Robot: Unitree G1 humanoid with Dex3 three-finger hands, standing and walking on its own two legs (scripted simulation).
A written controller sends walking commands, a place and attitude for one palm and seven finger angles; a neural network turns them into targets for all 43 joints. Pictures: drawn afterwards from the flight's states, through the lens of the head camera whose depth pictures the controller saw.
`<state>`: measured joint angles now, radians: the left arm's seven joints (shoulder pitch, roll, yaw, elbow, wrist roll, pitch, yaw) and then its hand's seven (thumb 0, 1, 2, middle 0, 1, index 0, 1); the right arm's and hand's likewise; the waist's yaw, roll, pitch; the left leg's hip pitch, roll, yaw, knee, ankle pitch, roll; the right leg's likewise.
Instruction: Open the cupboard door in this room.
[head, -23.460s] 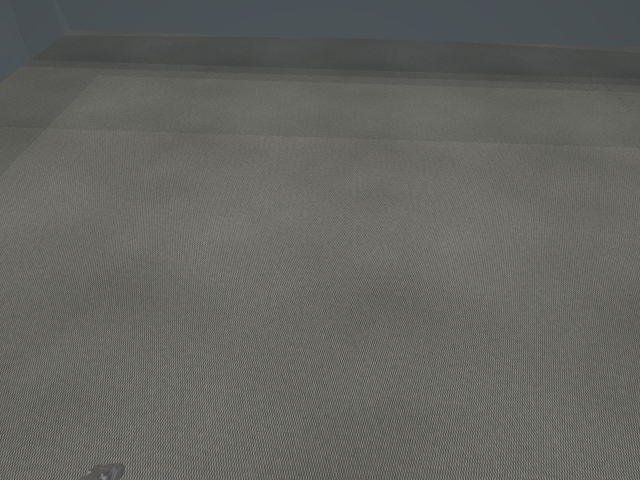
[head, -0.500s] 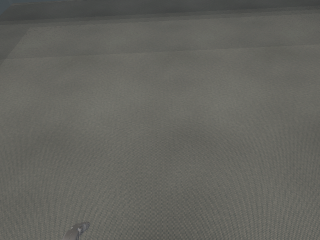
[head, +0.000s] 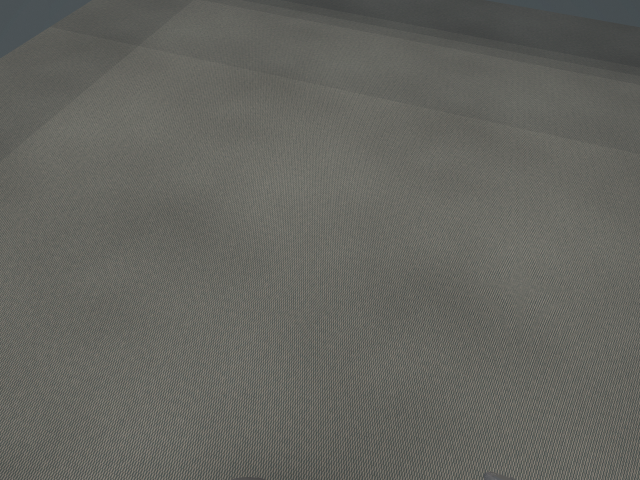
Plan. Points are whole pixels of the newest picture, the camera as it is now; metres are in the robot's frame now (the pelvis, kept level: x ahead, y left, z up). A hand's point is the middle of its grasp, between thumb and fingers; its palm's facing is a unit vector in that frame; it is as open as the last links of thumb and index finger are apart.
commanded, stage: turn or walk to find it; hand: left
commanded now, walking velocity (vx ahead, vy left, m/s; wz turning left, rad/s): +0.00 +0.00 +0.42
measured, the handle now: out of the picture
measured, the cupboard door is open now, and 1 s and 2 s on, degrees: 0 0 0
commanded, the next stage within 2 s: stand and wait in 0.10 s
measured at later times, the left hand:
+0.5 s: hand out of the picture +0.06 +0.17 -0.13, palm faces +0.23 -0.93 -0.29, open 7.4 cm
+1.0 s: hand out of the picture -0.11 +0.20 -0.17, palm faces +0.52 -0.82 -0.25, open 7.4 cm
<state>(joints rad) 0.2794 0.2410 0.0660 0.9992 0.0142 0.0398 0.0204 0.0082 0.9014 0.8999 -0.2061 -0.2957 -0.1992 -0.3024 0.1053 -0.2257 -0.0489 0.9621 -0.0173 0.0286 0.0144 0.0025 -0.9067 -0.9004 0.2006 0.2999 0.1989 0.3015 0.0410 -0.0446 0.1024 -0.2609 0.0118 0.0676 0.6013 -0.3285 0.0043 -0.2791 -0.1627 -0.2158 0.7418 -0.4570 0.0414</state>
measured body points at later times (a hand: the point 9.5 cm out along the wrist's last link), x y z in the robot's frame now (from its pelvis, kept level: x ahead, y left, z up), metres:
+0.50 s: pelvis -0.01 -0.04 +0.01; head +0.03 -0.07 +0.45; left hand +0.05 +0.22 -0.11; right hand +0.09 -0.28 -0.16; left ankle -0.04 +0.10 -0.67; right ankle +0.02 -0.14 -0.72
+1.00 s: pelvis -0.03 -0.01 +0.01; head -0.01 +0.04 +0.45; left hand -0.13 +0.25 -0.15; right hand +0.18 -0.18 -0.12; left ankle -0.09 +0.08 -0.72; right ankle +0.01 -0.15 -0.66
